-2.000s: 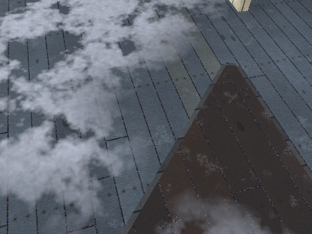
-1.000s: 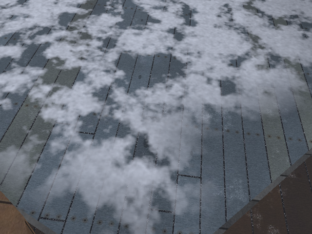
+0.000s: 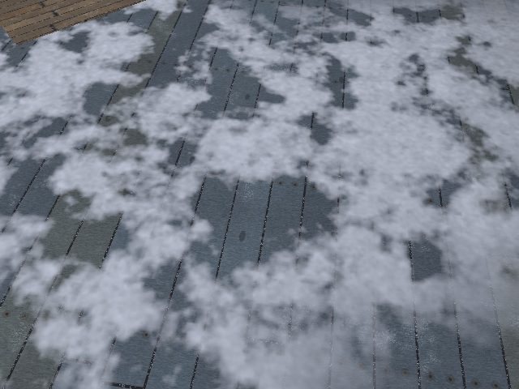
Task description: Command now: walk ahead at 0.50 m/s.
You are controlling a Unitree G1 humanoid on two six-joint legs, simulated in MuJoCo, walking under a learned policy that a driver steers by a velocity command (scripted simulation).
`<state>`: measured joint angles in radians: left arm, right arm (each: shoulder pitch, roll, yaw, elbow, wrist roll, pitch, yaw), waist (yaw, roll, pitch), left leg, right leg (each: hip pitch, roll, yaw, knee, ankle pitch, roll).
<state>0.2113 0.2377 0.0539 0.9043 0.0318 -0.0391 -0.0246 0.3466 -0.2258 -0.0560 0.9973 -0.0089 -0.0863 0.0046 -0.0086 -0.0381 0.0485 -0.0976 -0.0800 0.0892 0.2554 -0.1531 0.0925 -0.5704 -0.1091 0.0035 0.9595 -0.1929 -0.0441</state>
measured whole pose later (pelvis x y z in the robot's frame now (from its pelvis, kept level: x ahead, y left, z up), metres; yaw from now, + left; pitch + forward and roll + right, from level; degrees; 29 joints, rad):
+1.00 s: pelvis +0.55 -0.03 -0.01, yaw -9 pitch +0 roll +0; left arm 0.30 0.24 0.07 0.98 0.02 -0.04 -0.01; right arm 0.19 -0.22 -0.05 0.94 -0.02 -0.09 -0.01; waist 0.03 -0.04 0.06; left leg -0.24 -0.01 0.16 0.41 -0.18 0.06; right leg -0.42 -0.03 0.01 1.14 -0.31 -0.09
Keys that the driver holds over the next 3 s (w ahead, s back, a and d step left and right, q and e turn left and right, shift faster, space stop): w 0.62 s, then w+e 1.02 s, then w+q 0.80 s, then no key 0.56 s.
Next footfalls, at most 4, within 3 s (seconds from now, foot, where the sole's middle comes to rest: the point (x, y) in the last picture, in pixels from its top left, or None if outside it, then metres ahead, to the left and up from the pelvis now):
0.28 right None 0.32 -0.13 -0.78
0.82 left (245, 335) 0.64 0.04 -0.78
1.38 right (335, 270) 0.84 -0.22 -0.78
1.96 left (336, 181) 1.20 -0.26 -0.78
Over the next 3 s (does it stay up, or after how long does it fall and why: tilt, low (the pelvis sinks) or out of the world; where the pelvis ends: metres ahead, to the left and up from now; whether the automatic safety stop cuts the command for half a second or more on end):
stays up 1.40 -0.42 -0.01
